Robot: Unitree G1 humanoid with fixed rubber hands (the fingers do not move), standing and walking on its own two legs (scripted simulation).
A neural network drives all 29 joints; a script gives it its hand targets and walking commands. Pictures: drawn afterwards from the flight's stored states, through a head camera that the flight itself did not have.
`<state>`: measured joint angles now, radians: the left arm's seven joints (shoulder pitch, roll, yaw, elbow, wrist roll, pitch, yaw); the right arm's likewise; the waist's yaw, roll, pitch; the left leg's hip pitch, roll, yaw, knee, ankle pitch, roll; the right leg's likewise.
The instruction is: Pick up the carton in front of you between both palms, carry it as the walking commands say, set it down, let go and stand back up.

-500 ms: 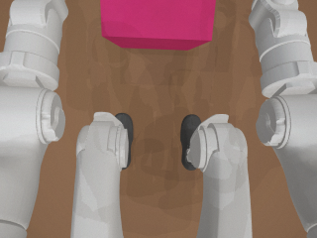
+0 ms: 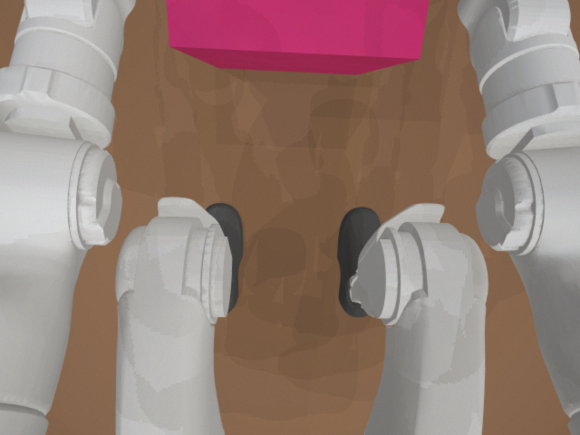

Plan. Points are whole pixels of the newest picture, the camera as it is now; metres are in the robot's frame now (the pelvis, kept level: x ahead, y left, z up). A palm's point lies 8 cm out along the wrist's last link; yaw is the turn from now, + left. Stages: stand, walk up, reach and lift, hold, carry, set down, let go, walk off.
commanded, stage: reach and lift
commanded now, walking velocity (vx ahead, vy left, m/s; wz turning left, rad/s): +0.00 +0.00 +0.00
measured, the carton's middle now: out of the picture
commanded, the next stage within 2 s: none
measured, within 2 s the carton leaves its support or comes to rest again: leaves its support in 0.62 s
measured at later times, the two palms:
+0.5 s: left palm out of the picture +0.56 +0.17 -0.17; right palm out of the picture +0.56 -0.14 -0.17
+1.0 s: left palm out of the picture +0.50 +0.17 +0.02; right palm out of the picture +0.51 -0.13 +0.02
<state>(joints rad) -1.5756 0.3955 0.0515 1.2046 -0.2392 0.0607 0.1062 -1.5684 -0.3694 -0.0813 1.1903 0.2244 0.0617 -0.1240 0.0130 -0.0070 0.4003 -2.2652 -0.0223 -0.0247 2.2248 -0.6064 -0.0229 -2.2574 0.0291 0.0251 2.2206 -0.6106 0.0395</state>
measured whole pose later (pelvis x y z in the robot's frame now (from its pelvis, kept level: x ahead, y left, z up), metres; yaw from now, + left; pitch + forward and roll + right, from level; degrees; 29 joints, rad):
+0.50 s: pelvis -0.01 +0.00 -0.01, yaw +0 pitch +34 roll +0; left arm -1.56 0.33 0.21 1.06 -0.08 0.18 0.05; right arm -1.56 -0.28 -0.25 1.04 0.07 0.18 -0.08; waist 0.01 -0.01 0.46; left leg -2.25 -0.02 -0.02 2.24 -0.59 -0.02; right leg -2.24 0.04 0.03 2.24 -0.59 0.04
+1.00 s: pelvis -0.02 -0.01 +0.09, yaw +1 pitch +42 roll -1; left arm -1.22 0.08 0.48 0.84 0.21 0.38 0.05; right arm -1.21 -0.05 -0.52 0.83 -0.23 0.37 -0.07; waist 0.01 -0.01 -0.07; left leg -2.13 -0.07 -0.06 1.89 -0.50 -0.05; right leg -2.11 0.06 0.05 1.90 -0.51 0.05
